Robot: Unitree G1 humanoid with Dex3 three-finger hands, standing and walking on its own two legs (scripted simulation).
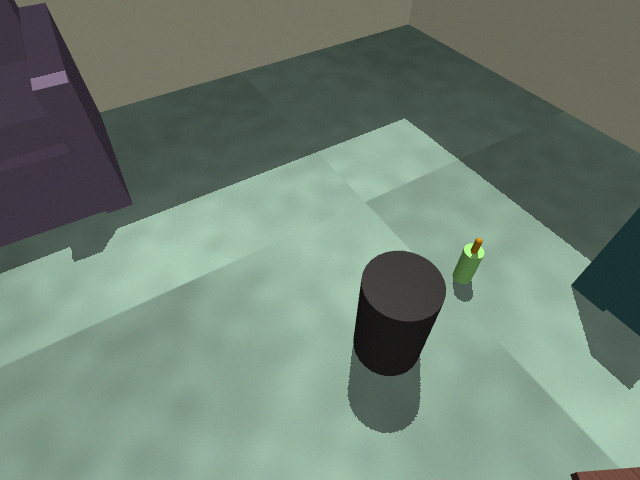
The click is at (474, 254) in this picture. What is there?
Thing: necked bottle
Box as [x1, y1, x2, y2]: [453, 238, 483, 283]
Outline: 480,238 477,238 473,243 467,244 464,247 453,272 453,277 456,281 460,283 467,283 472,277 483,255 483,250 480,246 482,241
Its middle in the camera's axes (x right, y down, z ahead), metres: +0.54 +0.08 +1.42
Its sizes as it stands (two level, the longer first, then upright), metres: 0.070 0.070 0.224
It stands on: the floor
